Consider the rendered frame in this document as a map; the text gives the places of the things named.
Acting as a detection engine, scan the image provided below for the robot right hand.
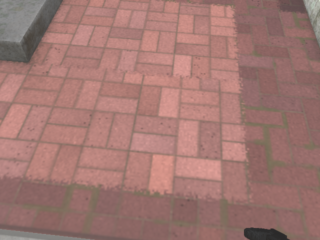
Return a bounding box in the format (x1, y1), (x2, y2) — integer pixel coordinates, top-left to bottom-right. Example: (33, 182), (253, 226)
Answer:
(244, 227), (290, 240)

